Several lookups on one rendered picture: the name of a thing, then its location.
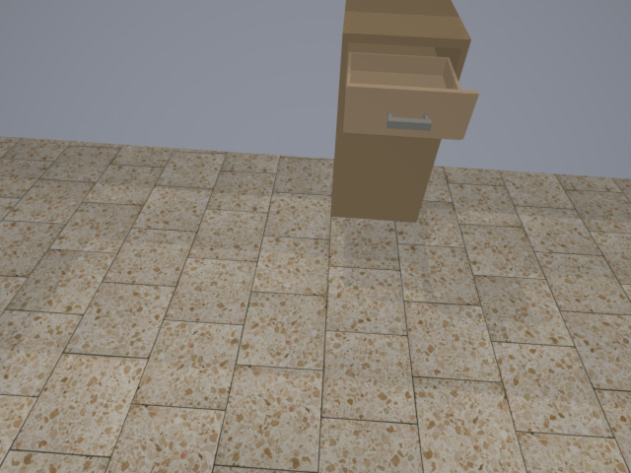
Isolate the drawer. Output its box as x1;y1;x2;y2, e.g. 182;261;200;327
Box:
343;52;479;140

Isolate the cabinet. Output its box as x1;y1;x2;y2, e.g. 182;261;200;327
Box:
330;0;471;223

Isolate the handle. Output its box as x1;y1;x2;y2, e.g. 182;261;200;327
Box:
386;111;432;131

